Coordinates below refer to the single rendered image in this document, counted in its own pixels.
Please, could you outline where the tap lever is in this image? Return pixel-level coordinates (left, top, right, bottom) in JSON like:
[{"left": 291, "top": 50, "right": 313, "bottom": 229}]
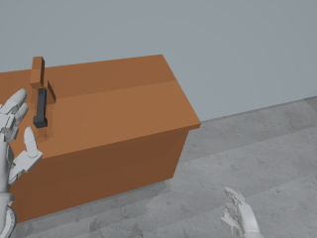
[{"left": 33, "top": 87, "right": 48, "bottom": 129}]

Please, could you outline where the counter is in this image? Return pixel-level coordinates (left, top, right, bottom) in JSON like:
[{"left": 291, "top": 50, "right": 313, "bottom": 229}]
[{"left": 0, "top": 54, "right": 201, "bottom": 224}]

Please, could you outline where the right robot hand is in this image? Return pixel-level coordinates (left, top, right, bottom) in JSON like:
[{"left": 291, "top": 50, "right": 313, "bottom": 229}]
[{"left": 221, "top": 186, "right": 261, "bottom": 238}]

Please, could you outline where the left robot hand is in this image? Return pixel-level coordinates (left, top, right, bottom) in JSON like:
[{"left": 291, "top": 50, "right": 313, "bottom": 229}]
[{"left": 0, "top": 88, "right": 43, "bottom": 193}]

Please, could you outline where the left robot forearm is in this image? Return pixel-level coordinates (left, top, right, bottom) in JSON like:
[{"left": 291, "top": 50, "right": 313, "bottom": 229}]
[{"left": 0, "top": 192, "right": 18, "bottom": 238}]

